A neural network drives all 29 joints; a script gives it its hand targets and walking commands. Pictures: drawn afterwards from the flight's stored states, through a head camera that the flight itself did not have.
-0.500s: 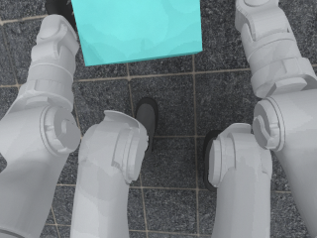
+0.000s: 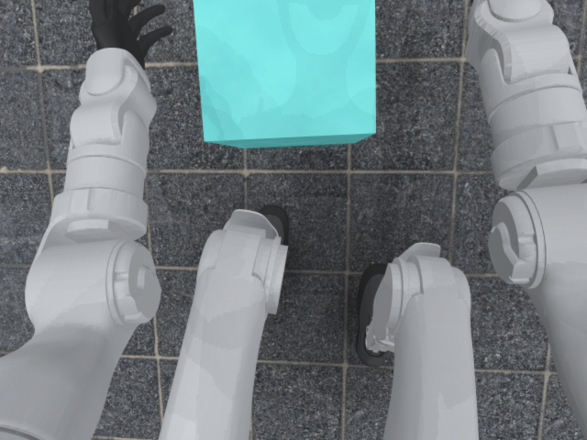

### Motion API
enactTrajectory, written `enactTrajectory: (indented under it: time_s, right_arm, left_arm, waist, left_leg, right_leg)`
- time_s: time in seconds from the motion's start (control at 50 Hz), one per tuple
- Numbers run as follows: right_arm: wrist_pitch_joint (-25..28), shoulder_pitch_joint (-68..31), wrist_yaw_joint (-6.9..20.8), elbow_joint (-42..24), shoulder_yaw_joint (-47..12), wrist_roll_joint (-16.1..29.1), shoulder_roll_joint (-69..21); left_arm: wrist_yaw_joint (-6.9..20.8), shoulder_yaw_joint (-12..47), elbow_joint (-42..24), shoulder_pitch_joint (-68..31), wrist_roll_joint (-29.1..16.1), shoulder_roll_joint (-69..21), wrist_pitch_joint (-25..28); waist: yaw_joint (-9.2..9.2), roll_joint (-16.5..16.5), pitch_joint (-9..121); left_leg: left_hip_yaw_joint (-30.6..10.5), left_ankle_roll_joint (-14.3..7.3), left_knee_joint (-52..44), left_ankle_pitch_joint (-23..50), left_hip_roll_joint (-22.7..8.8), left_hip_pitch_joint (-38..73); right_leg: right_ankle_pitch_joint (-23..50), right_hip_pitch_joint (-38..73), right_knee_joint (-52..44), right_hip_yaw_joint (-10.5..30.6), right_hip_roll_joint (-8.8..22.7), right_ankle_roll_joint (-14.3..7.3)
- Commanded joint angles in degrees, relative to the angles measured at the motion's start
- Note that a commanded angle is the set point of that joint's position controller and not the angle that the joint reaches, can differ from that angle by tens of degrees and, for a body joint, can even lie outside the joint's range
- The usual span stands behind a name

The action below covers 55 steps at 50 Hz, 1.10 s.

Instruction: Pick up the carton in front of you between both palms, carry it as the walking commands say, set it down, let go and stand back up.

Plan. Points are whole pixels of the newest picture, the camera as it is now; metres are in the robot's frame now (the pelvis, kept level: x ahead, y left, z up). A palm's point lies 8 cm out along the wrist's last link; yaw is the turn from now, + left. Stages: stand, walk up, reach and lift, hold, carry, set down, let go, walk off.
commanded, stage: set down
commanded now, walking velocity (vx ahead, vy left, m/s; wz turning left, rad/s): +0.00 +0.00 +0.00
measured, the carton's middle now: (292, 75) +0.52 +0.12 -0.30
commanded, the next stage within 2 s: let go in 0.70 s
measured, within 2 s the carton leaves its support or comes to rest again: neither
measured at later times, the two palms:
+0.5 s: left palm out of the picture +0.48 +0.29 +0.02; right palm out of the picture +0.59 -0.09 +0.02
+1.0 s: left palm out of the picture +0.42 +0.28 +0.15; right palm out of the picture +0.51 -0.12 +0.14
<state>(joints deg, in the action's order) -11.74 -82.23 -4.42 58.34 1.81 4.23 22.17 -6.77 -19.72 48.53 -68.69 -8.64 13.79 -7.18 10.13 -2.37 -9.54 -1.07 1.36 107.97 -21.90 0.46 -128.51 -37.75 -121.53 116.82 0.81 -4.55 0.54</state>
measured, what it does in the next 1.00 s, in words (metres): rises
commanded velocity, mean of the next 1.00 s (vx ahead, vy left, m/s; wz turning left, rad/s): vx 0.00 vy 0.00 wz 0.00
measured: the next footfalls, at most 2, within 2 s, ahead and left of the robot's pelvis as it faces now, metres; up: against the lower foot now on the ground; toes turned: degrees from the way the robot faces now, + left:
none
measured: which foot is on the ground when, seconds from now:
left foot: down 0.00-1.00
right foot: down 0.00-1.00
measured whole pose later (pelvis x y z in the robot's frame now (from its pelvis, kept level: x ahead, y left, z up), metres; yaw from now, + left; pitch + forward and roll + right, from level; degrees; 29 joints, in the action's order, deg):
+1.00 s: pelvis +0.06 +0.02 +0.25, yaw -2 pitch +40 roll -2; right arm -9.7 -43.5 -4.4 39.8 12.9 -7.3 8.8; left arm 4.5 -17.4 32.7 -33.1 3.8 8.6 -7.5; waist 7.4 -1.3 5.0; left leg -0.6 -0.9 53.5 -12.3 -0.2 -80.7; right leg -22.2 -74.6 57.1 3.4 -3.4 1.7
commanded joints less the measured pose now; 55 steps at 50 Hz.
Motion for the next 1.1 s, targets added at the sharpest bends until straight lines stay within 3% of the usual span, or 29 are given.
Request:
enactTrajectory:
  time_s: [0.0,0.1,0.2,0.34,0.48,0.66,0.74,0.82,0.9,1.0,1.08]
  right_arm:
    - [1.20,-13.88,0.80,-3.50,2.95,-1.11,5.58]
    - [1.37,-11.94,1.88,-3.51,3.76,-2.37,4.52]
    - [0.42,-10.87,2.39,-8.32,3.62,-3.13,3.76]
    - [-1.54,-8.73,2.85,-14.62,4.18,-3.95,2.92]
    - [-1.59,-4.58,4.05,-12.70,6.33,-5.09,2.65]
    - [0.35,-1.31,5.77,-8.94,7.69,-6.14,2.14]
    - [1.20,2.77,5.77,-8.46,9.45,-8.08,0.49]
    - [1.82,12.46,3.97,-12.76,11.23,-10.57,-3.44]
    - [2.52,24.62,0.69,-21.41,11.77,-11.93,-8.26]
    - [4.15,35.93,-1.78,-31.14,10.84,-11.45,-10.94]
    - [5.86,45.11,-1.45,-32.60,9.79,-10.69,-11.53]
  left_arm:
    - [0.22,-0.50,-6.53,-10.55,1.34,5.39,0.27]
    - [0.72,-1.88,-7.67,-7.41,3.03,4.64,-0.15]
    - [1.35,-3.45,-11.12,-3.68,3.84,5.64,-1.13]
    - [2.62,-3.43,-16.02,-0.16,3.09,5.83,-2.97]
    - [3.40,-3.21,-15.64,2.34,4.04,3.83,-3.47]
    - [3.73,-4.11,-14.31,5.22,6.76,1.67,-2.03]
    - [4.75,-4.19,-14.25,8.26,8.43,0.55,-1.11]
    - [7.21,-3.27,-16.69,16.79,10.61,0.48,-0.26]
    - [10.24,-0.71,-21.20,26.73,12.76,1.97,0.39]
    - [13.09,4.18,-24.21,36.82,12.31,3.62,1.55]
    - [14.09,8.33,-24.64,45.40,10.34,3.51,2.67]
  waist:
    - [2.19,-1.13,63.52]
    - [2.93,-2.38,65.99]
    - [3.95,-5.79,72.53]
    - [3.38,-8.54,77.67]
    - [2.48,-6.16,73.96]
    - [2.73,-4.84,68.35]
    - [1.57,-4.64,68.19]
    - [0.60,-3.95,72.07]
    - [-0.12,-2.50,71.84]
    - [-1.03,-0.26,60.00]
    - [-2.02,1.49,50.38]
  left_leg:
    - [5.03,1.86,-7.68,13.10,0.99,50.30]
    - [5.12,1.93,-11.60,15.06,1.53,51.35]
    - [5.85,1.68,-15.88,19.35,2.26,54.06]
    - [6.45,1.37,-22.31,23.90,2.93,57.96]
    - [6.05,1.82,-29.97,25.21,2.76,63.82]
    - [5.25,1.86,-40.44,26.76,2.07,71.00]
    - [4.92,1.67,-44.20,27.74,1.85,74.91]
    - [4.75,0.97,-47.65,32.81,2.16,83.23]
    - [4.09,-0.08,-51.75,35.09,2.23,92.44]
    - [2.21,-1.02,-57.84,30.23,1.20,101.33]
    - [-0.04,-0.94,-62.45,25.00,0.43,107.43]
  right_leg:
    - [5.42,13.33,-16.62,-3.39,-1.03,-0.75]
    - [7.57,16.09,-20.46,-3.33,-1.47,-0.51]
    - [12.19,24.84,-24.81,-3.33,-1.96,0.21]
    - [18.45,36.22,-31.52,-3.12,-2.33,1.00]
    - [19.63,38.44,-39.44,-2.77,-2.22,1.05]
    - [20.85,43.18,-50.27,-1.76,-1.48,1.18]
    - [22.76,47.02,-54.68,-1.35,-1.22,1.41]
    - [28.58,53.69,-58.96,-1.01,-1.42,1.94]
    - [31.43,59.90,-63.83,-0.97,-1.56,2.37]
    - [24.78,63.01,-71.03,-1.23,-0.92,2.23]
    - [18.73,64.39,-75.10,-1.19,-0.31,1.31]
